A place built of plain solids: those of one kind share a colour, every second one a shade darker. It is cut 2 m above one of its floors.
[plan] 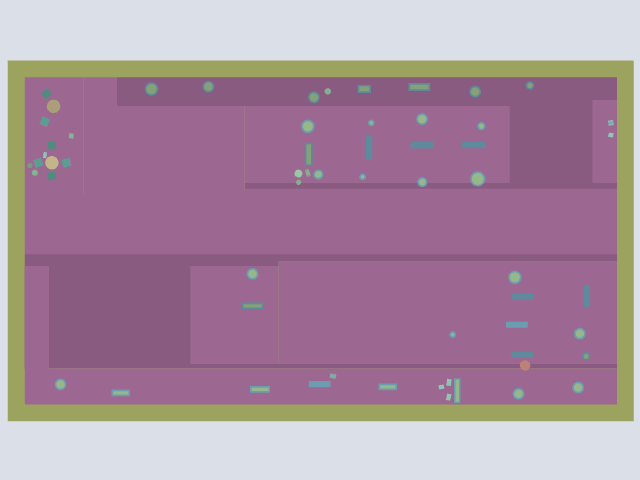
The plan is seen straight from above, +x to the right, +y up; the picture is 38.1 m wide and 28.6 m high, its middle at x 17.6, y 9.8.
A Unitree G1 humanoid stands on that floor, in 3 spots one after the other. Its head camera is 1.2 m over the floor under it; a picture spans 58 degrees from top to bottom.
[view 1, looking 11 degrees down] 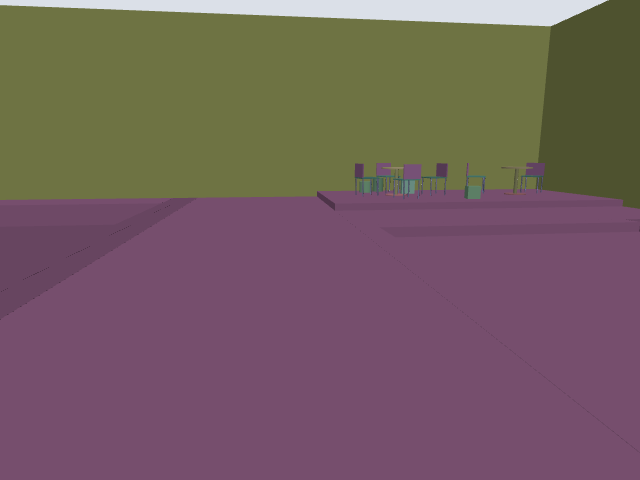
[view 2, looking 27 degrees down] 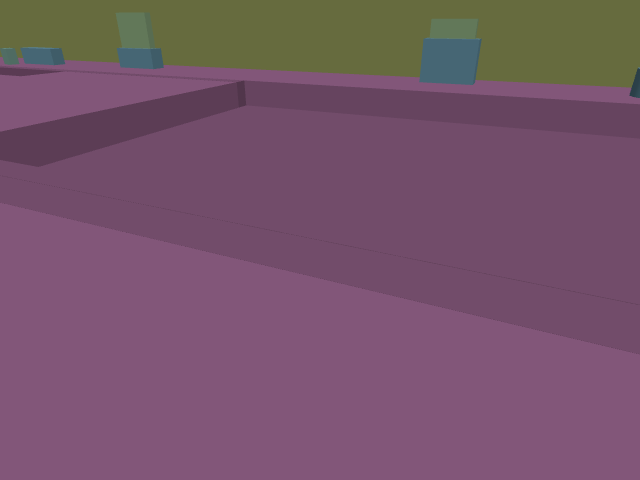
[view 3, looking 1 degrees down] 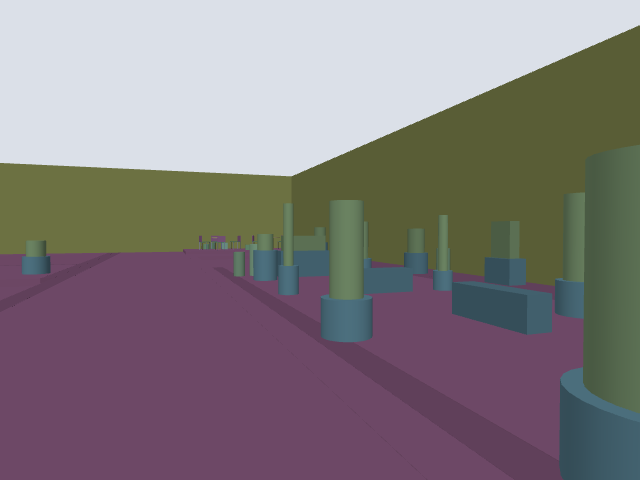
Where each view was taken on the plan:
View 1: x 12.98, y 10.95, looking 173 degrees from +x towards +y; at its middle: floor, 6.29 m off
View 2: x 4.24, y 10.70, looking -66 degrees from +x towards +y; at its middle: floor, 2.64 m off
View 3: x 28.30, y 11.25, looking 160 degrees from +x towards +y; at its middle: plant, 11.95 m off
